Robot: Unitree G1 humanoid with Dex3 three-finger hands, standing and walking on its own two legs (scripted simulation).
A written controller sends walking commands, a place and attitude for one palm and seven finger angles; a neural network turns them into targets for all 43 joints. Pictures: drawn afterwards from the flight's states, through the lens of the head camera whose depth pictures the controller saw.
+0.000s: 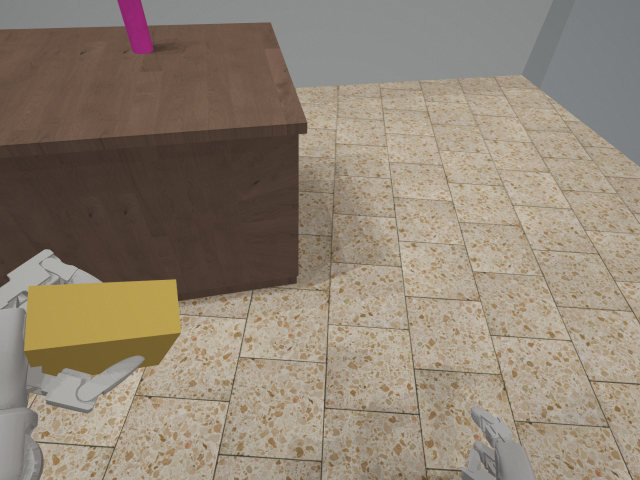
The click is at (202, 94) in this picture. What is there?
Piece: table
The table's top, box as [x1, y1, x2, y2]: [0, 22, 306, 157]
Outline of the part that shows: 306,120 270,22 148,26 154,49 146,54 136,54 131,50 124,26 0,30 0,157 306,133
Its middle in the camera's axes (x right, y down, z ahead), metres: -0.65 -0.47 +1.12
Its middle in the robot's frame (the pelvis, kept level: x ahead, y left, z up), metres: +1.11 +0.72 -0.04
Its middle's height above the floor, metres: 0.73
